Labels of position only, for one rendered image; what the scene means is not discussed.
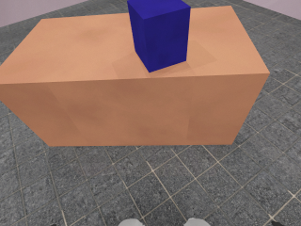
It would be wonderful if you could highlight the carton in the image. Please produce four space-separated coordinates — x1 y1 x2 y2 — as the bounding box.
127 0 191 73

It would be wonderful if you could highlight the pedestal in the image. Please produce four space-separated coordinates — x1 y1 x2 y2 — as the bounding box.
0 6 270 147

